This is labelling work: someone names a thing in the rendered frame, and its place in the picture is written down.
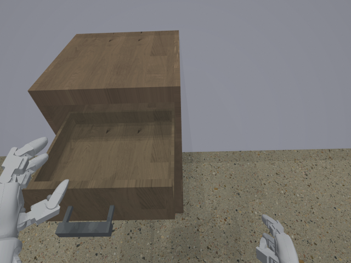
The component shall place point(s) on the drawer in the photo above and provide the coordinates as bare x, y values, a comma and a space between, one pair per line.
124, 158

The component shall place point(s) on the handle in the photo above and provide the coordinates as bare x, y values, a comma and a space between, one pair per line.
85, 229

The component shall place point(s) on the left robot forearm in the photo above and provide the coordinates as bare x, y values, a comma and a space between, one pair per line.
10, 249

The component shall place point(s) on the robot right hand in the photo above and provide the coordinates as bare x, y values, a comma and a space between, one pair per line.
281, 246

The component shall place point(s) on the robot left hand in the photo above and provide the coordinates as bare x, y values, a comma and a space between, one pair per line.
17, 170

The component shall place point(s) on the cabinet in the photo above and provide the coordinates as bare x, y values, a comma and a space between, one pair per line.
111, 72

